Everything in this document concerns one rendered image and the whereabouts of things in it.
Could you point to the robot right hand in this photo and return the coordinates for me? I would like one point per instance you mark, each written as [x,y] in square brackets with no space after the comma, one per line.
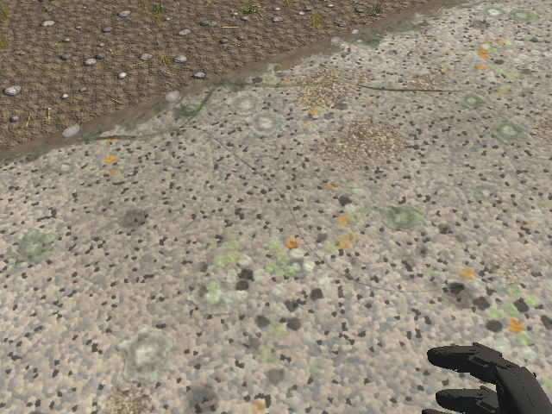
[518,391]

